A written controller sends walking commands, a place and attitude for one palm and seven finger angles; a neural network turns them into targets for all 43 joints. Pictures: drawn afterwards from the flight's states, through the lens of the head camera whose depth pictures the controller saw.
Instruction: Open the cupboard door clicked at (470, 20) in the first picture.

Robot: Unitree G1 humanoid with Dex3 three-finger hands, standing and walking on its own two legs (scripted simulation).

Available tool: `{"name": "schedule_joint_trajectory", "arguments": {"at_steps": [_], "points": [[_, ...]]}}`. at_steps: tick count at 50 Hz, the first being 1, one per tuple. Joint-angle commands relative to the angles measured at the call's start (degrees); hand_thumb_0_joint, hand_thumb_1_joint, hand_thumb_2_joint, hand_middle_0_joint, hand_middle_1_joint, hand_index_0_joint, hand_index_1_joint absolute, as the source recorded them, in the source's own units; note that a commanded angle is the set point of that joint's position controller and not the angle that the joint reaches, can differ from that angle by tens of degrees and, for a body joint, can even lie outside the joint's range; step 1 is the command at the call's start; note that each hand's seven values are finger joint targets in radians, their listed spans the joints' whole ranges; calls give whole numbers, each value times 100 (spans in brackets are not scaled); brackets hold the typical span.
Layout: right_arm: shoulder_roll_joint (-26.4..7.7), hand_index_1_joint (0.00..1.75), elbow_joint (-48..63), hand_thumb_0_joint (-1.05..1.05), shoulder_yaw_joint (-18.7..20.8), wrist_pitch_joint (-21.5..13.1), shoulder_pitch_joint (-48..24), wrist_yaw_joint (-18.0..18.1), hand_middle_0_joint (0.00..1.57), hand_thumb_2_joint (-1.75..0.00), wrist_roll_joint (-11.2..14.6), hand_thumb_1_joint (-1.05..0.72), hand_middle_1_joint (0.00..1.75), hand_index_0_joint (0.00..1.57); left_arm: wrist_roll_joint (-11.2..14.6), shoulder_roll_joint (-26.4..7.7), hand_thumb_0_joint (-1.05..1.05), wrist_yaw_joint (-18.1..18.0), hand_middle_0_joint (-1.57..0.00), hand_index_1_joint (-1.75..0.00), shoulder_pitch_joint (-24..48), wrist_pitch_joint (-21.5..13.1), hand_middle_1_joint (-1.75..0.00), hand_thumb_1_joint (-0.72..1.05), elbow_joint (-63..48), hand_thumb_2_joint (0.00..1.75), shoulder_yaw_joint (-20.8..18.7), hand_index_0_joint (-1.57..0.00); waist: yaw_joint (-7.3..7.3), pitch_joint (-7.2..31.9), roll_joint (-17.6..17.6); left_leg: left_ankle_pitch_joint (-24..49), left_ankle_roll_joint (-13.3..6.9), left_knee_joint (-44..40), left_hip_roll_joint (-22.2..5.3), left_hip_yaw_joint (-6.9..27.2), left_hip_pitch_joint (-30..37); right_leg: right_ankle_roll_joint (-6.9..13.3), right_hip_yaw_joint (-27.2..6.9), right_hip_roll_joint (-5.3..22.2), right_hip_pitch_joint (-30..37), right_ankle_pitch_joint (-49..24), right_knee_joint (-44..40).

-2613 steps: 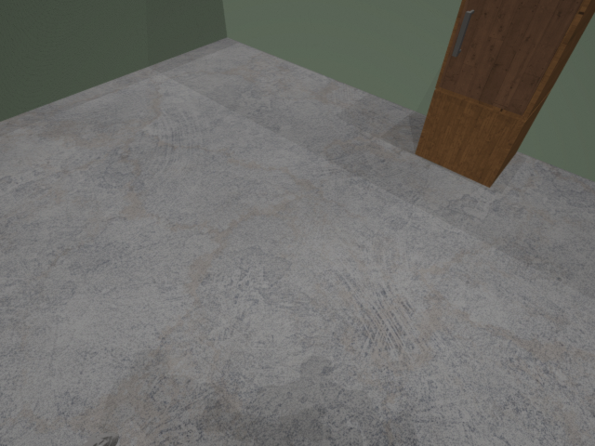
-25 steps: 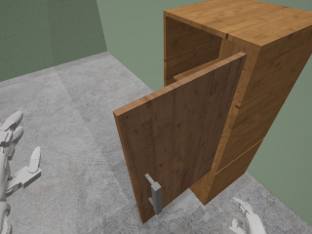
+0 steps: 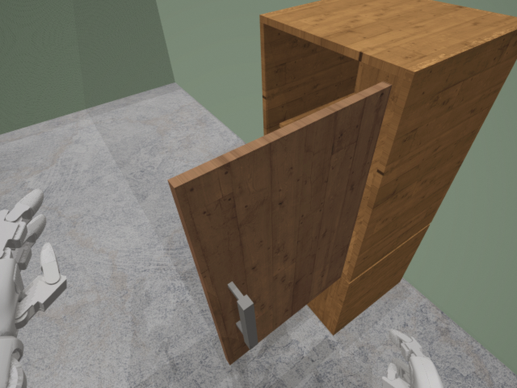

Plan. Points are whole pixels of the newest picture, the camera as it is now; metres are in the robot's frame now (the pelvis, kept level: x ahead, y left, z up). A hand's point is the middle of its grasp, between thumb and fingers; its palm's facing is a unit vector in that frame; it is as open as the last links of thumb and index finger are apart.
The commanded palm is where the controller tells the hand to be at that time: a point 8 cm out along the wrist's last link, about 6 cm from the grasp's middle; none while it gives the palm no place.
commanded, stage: step back with the hand held close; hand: left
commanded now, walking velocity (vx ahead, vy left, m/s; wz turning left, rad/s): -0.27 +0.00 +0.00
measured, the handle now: (242, 316) +0.27 +0.07 -0.09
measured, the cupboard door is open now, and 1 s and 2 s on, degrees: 92 92 92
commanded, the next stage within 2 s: stop stepping back and stand still in 1.40 s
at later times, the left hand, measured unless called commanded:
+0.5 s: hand (44, 291) +0.17 +0.27 +0.16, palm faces +0.34 -0.79 -0.51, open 7.5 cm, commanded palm +0.11 +0.31 +0.17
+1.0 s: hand out of the picture +0.09 +0.28 +0.16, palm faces +0.37 -0.79 -0.50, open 7.5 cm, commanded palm +0.02 +0.33 +0.17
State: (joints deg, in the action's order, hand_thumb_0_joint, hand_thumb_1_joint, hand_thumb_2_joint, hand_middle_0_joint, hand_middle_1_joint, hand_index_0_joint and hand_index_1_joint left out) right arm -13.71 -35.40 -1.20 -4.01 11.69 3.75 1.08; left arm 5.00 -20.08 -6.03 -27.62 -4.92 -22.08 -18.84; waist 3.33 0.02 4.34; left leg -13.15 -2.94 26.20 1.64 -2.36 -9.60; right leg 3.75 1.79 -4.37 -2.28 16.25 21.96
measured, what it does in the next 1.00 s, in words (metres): walks backwards: right foot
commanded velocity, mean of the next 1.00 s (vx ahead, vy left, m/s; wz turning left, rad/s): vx -0.31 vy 0.00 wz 0.01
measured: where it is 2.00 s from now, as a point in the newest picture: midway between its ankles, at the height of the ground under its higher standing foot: outside the picture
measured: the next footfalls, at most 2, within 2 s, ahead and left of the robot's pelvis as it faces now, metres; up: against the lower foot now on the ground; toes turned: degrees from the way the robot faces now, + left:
right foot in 0.74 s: -0.11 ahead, -0.08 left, +0.00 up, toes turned +5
left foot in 1.24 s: -0.07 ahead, +0.13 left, +0.00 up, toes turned +0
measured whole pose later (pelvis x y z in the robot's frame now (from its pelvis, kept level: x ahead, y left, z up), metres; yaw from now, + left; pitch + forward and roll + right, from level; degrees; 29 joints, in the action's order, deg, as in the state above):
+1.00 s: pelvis -0.12 +0.03 -0.01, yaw +0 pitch +2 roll -2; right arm -11.1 -33.8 -0.4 -3.1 6.0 2.5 -0.5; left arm 3.8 -25.3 -7.7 -30.9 -11.1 -31.8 -23.9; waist 1.3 -3.5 1.8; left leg 0.2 -5.5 24.1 1.7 -3.5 -26.7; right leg 1.5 -2.6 -5.5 -14.2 18.5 30.8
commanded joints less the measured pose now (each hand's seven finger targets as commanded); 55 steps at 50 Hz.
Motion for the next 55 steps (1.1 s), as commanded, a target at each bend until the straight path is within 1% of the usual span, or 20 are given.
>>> {"name": "schedule_joint_trajectory", "arguments": {"at_steps": [1,5,10,12,17,20,28,30,32,35,39,42,44,46,48,50,51,53,54,55], "points": [[-673,30,984,0,279,-96,-764,73,20,-90,-22,-90,30,20,-126,-1268,0,-112,-20,-30,574,-616,-30,90,-876,90,-940,-20,-260,54,-426,728,-85,56,-371,504,533,-490,-1004,849,-1318,-1683,-722],[-686,30,1097,0,323,104,-764,69,20,-90,-15,-90,30,20,-142,-1166,0,-110,-20,-30,160,-628,-30,90,-932,90,-834,-20,-261,442,-237,1414,-67,-61,-505,452,520,-578,-783,807,-1044,-2236,-332],[-660,30,1262,0,364,300,-789,93,20,-90,21,-90,30,20,-121,-1484,0,-203,-20,-30,-140,-620,-30,90,-1317,90,-1141,-20,-251,862,-483,1999,-67,2,-604,434,333,-599,-742,795,-735,-2882,57],[-687,30,1295,0,389,350,-796,114,20,-90,24,-90,30,20,-123,-1637,0,-244,-20,-30,-146,-634,-30,90,-1553,90,-1271,-20,-260,991,-334,2200,-56,46,-612,439,219,-579,-719,822,-580,-3178,227],[-690,30,1362,0,420,404,-774,131,20,-90,44,-90,30,20,-96,-1635,0,-312,-20,-30,-416,-626,-30,90,-1689,90,-1327,-20,-280,990,-128,2025,-64,38,-680,524,-108,-558,-789,782,-599,-2951,378],[-678,30,1372,0,416,402,-714,126,20,-90,38,-90,30,20,-81,-1560,0,-333,-20,-30,-574,-609,-30,90,-1580,90,-1284,-20,-302,887,-277,1470,-60,-40,-704,609,-394,-532,-871,744,-680,-2388,302],[-744,30,1341,0,403,188,-605,170,20,-90,-14,-90,30,20,-194,-1593,0,-408,-20,-30,-323,-804,-30,90,-1724,90,-1242,-20,-379,187,-45,-1179,-140,-647,-777,1105,-1453,-324,-920,604,-932,62,-75],[-789,30,1350,0,402,96,-580,188,20,-90,-31,-90,30,20,-261,-1560,0,-415,-20,-30,-260,-888,-30,90,-1830,90,-1262,-20,-366,210,222,-1732,-231,-1025,-963,1318,-1863,-365,-751,404,-548,85,285],[-830,30,1348,0,411,6,-617,219,20,-90,-78,-90,30,20,-350,-1558,0,-414,-20,-30,-181,-928,-30,90,-1852,90,-1361,-20,-297,250,621,-2556,-393,-1636,-1290,1743,-2849,-410,-508,137,394,-259,1157],[-764,30,1322,0,458,-122,-587,187,20,-90,-110,-90,30,20,-362,-1557,0,-363,-20,-30,-135,-929,-30,90,-1876,90,-1473,-20,-259,387,399,-2854,-488,-1846,-1505,1907,-3125,-404,-407,-39,641,-155,1804],[-741,30,1169,0,459,-235,-537,84,20,-90,-142,-90,30,20,-258,-1374,0,-314,-20,-30,-367,-983,-30,90,-1920,90,-1312,-20,-302,474,213,-1872,-335,-1588,-1374,1747,-2174,-286,-484,11,-97,10,1283],[-763,30,996,0,477,-292,-593,53,20,-90,-186,-90,30,20,-231,-1425,0,-316,-20,-30,-180,-1043,-30,90,-2085,90,-1286,-20,-294,824,386,-939,-257,-1502,-1401,1602,-1382,-270,-519,25,-386,57,1124],[-694,30,941,0,481,-296,-583,12,20,-90,-165,-90,30,20,-144,-1423,0,-330,-20,-30,-151,-1035,-30,90,-2178,90,-1200,-20,-272,1247,229,275,-154,-1248,-1381,1440,-475,-256,-492,84,-754,189,904],[-666,30,919,0,502,-242,-648,-20,20,-90,-136,-90,30,20,-91,-1505,0,-337,-20,-30,-266,-990,-30,90,-2130,90,-1264,-20,-269,1503,43,662,-139,-1043,-1360,1214,-180,-285,-483,115,-856,204,824],[-638,30,1007,0,489,-174,-789,-44,20,-90,-109,-90,30,20,-47,-1574,0,-331,-20,-30,-483,-918,-30,90,-2059,90,-1383,-20,-264,1463,57,-51,-127,-996,-1274,1061,-583,-256,-519,178,-740,218,788],[-635,30,1092,0,484,-100,-890,-48,20,-90,-99,-90,30,20,-17,-1696,0,-323,-20,-30,-557,-901,-30,90,-2063,90,-1531,-20,-309,1073,109,-1135,-32,-905,-1077,934,-1197,-129,-815,329,-891,552,440],[-605,30,1105,0,478,-48,-856,-56,20,-90,-91,-90,30,20,-12,-1719,0,-321,-20,-30,-586,-886,-30,90,-1987,90,-1540,-20,-360,834,-147,-1316,81,-525,-858,774,-1238,-23,-1184,544,-1314,1003,-4],[-491,30,992,0,474,-16,-675,-79,20,-90,-84,-90,30,20,-31,-1745,0,-351,-20,-30,-559,-920,-30,90,-1971,90,-1479,-20,-429,701,-983,-651,386,1257,-261,358,-461,352,-2161,1520,-2637,1119,-1024],[-490,30,910,0,493,9,-589,-94,20,-90,-88,-90,30,20,-88,-1710,0,-386,-20,-30,-434,-926,-30,90,-1881,90,-1395,-20,-451,581,-1170,-541,423,2154,-77,272,-381,518,-2414,1975,-2965,309,-1168],[-449,30,864,0,495,43,-613,-87,20,-90,-99,-90,30,20,-152,-1669,0,-410,-20,-30,-350,-916,-30,90,-1722,90,-1314,-20,-461,429,-1190,-813,407,2691,-10,348,-794,554,-2235,2057,-2721,-930,-930]]}}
